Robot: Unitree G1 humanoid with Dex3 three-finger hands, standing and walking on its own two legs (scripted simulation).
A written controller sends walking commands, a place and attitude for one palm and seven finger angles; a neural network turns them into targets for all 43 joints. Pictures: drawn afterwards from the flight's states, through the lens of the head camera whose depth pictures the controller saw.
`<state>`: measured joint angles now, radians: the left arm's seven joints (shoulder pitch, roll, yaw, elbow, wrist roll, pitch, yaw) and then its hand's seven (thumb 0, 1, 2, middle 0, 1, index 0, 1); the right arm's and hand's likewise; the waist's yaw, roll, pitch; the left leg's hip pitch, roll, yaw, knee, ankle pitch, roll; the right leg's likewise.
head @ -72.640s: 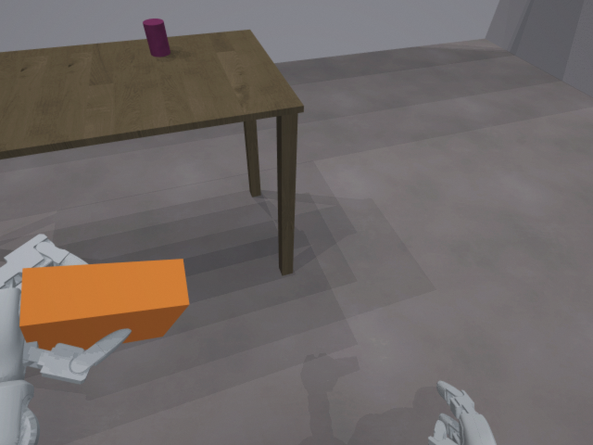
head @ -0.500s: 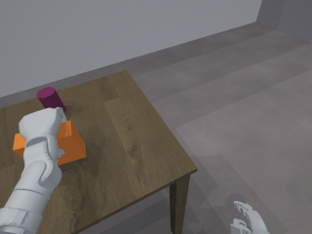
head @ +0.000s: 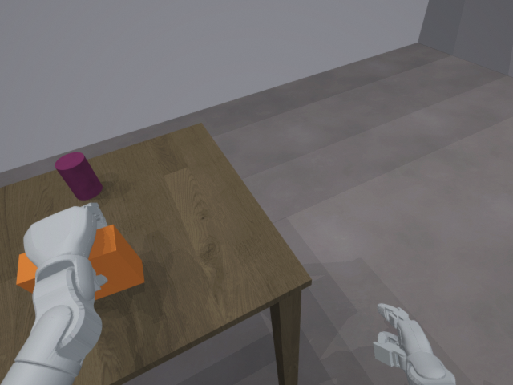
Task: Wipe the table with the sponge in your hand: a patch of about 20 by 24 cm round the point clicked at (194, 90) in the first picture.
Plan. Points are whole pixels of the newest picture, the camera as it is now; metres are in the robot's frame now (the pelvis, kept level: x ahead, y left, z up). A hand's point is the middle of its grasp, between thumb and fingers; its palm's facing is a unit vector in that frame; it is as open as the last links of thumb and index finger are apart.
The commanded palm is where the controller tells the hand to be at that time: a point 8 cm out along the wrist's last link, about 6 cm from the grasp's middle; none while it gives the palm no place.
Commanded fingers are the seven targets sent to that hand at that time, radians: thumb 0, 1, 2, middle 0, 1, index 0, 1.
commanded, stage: wipe back along the first lane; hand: left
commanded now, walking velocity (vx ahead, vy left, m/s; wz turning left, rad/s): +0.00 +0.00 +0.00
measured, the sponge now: (95, 275) +0.25 +0.32 +0.04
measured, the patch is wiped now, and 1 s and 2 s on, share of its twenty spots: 1.00 1.00 1.00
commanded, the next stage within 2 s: lift the sponge slowly off the table in 0.62 s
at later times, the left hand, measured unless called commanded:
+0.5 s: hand (91, 276) +0.22 +0.27 +0.10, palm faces +0.11 -0.09 -0.99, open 9.1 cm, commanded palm +0.16 +0.26 +0.13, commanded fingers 0.00 0.10 1.30 -1.20 -1.60 -1.20 -1.60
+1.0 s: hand (87, 297) +0.19 +0.26 +0.10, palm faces +0.13 -0.13 -0.98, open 9.1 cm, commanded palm +0.15 +0.26 +0.15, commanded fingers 0.00 0.10 1.30 -1.20 -1.60 -1.20 -1.60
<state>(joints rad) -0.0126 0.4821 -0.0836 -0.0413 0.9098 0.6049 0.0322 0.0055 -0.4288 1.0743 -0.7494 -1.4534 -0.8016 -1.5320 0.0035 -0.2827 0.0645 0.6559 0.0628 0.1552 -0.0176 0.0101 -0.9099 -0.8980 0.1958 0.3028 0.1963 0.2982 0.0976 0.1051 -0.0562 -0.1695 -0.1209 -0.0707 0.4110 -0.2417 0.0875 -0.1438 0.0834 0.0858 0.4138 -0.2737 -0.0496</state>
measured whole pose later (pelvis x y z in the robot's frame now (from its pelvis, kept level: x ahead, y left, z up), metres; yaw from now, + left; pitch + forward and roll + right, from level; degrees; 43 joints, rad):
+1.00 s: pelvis -0.01 -0.02 +0.00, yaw -2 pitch -3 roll +1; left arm 0.30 0.48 -0.06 -0.37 0.84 0.64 0.06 0.02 -0.43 1.07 -0.75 -1.46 -0.83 -1.50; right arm -0.03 -0.27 0.07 0.66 0.05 0.17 -0.03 0.01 -0.91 -0.90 0.20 0.30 0.20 0.30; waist 0.11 0.10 -0.04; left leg -0.12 -0.09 -0.05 0.43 -0.26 0.06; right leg -0.11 0.12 0.11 0.45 -0.28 -0.08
